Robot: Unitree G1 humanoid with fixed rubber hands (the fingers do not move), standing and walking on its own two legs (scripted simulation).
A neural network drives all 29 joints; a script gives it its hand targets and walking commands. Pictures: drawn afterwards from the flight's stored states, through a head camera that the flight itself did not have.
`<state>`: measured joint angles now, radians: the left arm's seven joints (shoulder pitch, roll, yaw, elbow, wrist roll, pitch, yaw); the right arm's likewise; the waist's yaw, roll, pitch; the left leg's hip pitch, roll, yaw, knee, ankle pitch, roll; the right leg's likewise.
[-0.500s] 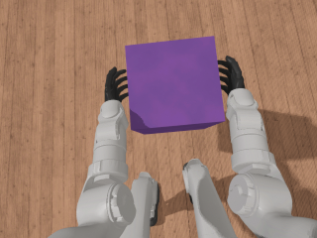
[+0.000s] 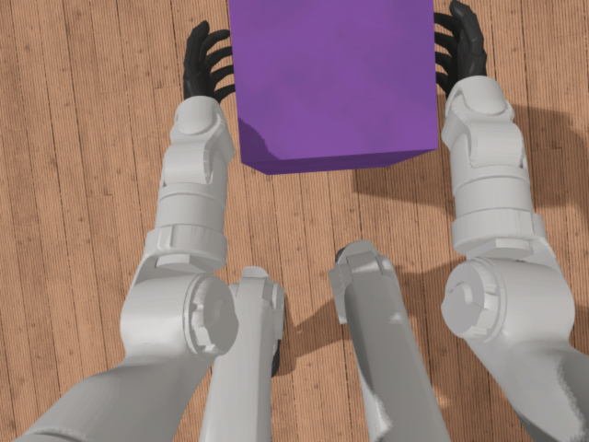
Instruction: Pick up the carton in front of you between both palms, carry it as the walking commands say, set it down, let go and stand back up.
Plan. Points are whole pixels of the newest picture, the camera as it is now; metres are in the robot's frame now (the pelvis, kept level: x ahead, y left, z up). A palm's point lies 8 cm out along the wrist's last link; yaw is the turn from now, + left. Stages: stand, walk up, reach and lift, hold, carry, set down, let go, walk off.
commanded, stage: set down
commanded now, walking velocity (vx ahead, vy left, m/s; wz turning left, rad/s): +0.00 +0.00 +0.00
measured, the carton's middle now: (326, 93) +0.52 -0.11 -0.20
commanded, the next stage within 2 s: none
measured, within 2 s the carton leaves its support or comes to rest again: rests again in 0.88 s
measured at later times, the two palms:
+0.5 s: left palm (237, 105) +0.55 +0.03 -0.25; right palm (434, 92) +0.50 -0.27 -0.25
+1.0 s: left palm (234, 112) +0.54 +0.04 -0.28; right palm (426, 105) +0.49 -0.26 -0.27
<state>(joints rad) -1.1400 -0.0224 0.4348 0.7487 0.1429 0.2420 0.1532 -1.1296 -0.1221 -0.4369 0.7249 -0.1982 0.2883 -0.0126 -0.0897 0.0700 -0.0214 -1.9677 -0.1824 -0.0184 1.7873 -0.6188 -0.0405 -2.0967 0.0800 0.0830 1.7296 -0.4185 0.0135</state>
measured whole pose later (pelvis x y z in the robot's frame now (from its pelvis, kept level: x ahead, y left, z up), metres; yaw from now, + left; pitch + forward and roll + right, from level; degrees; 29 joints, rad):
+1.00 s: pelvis -0.01 +0.01 -0.10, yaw +2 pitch +38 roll +0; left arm -1.50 0.16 0.20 1.03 -0.01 0.21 0.20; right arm -1.40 -0.31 -0.44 0.95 -0.10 0.24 0.05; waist -0.15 0.09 0.36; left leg -2.17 -0.24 -0.01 2.17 -0.66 -0.04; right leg -2.26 -0.01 0.02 2.09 -0.49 0.01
